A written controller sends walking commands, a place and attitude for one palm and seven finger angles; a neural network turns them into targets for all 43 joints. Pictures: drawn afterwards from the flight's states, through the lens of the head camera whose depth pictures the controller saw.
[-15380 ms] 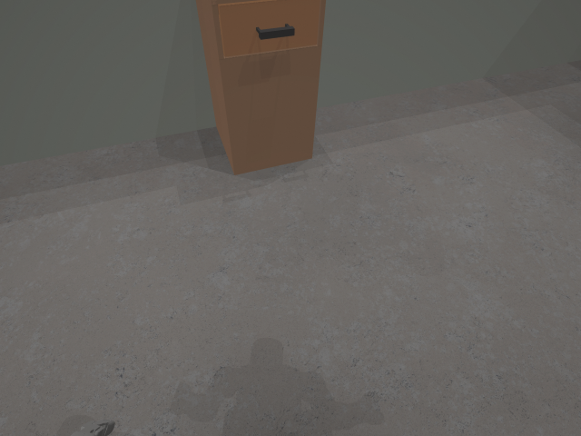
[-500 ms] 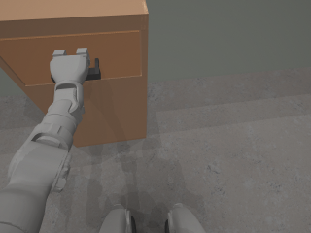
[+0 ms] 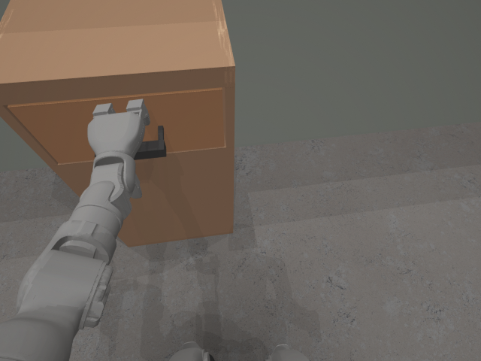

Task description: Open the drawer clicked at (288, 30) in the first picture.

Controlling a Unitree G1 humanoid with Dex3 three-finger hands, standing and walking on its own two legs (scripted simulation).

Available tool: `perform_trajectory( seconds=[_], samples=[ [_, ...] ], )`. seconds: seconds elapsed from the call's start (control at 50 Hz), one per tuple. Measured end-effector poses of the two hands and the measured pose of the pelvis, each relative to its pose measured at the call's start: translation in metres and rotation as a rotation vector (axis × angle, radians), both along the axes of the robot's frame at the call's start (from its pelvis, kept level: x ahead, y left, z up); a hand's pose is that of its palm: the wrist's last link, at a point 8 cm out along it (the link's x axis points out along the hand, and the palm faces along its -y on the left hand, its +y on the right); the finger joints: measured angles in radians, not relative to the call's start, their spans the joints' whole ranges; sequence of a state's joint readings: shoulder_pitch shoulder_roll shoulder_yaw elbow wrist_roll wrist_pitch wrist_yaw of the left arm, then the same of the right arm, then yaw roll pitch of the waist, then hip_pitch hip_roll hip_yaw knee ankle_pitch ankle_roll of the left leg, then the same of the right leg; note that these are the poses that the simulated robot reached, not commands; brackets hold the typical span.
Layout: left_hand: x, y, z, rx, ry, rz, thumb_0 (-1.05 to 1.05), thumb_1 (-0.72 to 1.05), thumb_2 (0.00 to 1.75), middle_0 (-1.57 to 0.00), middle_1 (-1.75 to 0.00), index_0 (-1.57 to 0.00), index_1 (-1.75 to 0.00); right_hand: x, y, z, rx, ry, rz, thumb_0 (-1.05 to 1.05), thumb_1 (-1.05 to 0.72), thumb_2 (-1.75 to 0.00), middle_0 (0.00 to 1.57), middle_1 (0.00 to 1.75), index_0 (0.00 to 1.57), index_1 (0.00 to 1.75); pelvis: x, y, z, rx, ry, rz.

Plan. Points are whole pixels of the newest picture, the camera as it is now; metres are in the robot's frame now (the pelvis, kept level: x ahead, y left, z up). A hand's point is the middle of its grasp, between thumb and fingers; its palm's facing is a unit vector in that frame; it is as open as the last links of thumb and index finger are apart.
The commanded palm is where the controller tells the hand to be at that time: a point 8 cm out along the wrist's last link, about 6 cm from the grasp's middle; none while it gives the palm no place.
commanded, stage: lift the fingers back up to retry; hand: left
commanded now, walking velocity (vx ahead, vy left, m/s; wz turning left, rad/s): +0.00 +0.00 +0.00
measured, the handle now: (132, 142) +0.54 +0.19 -0.03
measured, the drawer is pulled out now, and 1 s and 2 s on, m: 0.00 0.00 0.00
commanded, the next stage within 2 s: re-aim the fingers above the handle in 0.24 s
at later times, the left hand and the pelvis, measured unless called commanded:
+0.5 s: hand (125, 155) +0.47 +0.18 +0.03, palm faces -0.01 -0.03 -1.00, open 13.8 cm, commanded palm +0.45 +0.17 +0.09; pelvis +0.03 -0.02 +0.01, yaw +2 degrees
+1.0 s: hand (121, 154) +0.47 +0.19 +0.03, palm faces -0.06 -0.04 -1.00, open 13.8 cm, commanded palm +0.45 +0.18 +0.09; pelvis +0.02 -0.02 +0.01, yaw +1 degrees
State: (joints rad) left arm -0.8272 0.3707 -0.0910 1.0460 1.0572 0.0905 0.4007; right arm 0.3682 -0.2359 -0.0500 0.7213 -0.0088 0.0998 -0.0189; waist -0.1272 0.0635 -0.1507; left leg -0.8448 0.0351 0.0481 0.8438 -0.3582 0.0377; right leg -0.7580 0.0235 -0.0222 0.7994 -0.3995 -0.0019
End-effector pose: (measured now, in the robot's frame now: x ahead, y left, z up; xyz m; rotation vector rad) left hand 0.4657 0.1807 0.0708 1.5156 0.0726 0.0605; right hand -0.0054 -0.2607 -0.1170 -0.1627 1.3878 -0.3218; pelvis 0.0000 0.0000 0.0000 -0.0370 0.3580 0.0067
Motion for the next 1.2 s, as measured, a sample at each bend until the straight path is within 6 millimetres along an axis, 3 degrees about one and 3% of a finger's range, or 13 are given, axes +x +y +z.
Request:
perform_trajectory(
  seconds=[0.14,0.34,0.5,0.6,0.72,0.98,1.2],
  samples=[
    [0.004,0.002,0.017,0.007,0.024,0.031,0.00,-0.49,0.31,-0.32,-1.20,-0.32,-1.20,0.032,-0.002,0.005,0.026,-0.028,0.002,0.01,-0.91,-0.90,0.20,0.30,0.20,0.30,0.019,-0.003,0.011,0.010,-0.033,-0.004],
    [-0.009,-0.005,0.012,-0.015,0.040,-0.033,0.00,-0.49,0.31,-0.32,-1.20,-0.32,-1.20,0.086,-0.011,0.008,0.033,-0.118,0.055,0.01,-0.91,-0.90,0.20,0.30,0.20,0.30,0.032,-0.010,0.015,0.023,-0.053,0.002],
    [-0.017,0.000,0.012,0.028,0.010,0.032,0.00,-0.49,0.31,-0.32,-1.20,-0.32,-1.20,0.108,-0.017,0.004,0.046,-0.146,0.088,0.01,-0.91,-0.90,0.20,0.30,0.20,0.30,0.031,-0.018,0.014,0.029,-0.060,0.017],
    [-0.014,-0.006,0.017,0.025,0.041,0.040,0.00,-0.49,0.31,-0.32,-1.20,-0.32,-1.20,0.107,-0.019,0.005,0.045,-0.146,0.085,0.01,-0.91,-0.90,0.20,0.30,0.20,0.30,0.029,-0.022,0.015,0.032,-0.068,0.023],
    [-0.009,-0.019,0.021,0.006,0.040,-0.004,0.00,-0.49,0.31,-0.32,-1.20,-0.32,-1.20,0.091,-0.025,0.005,0.033,-0.132,0.061,0.01,-0.91,-0.90,0.20,0.30,0.20,0.30,0.027,-0.025,0.015,0.035,-0.069,0.014],
    [-0.014,0.004,0.015,0.020,0.059,0.035,0.00,-0.49,0.31,-0.32,-1.20,-0.32,-1.20,0.046,-0.032,0.006,0.010,-0.055,0.011,0.01,-0.91,-0.90,0.20,0.30,0.20,0.30,0.021,-0.025,0.015,0.033,-0.063,0.007],
    [-0.013,-0.005,0.017,0.009,0.016,-0.019,0.00,-0.49,0.31,-0.32,-1.20,-0.32,-1.20,0.042,-0.023,0.006,0.012,-0.065,0.016,0.01,-0.91,-0.90,0.20,0.30,0.20,0.30,0.015,-0.016,0.012,0.024,-0.054,0.007]
  ],
)
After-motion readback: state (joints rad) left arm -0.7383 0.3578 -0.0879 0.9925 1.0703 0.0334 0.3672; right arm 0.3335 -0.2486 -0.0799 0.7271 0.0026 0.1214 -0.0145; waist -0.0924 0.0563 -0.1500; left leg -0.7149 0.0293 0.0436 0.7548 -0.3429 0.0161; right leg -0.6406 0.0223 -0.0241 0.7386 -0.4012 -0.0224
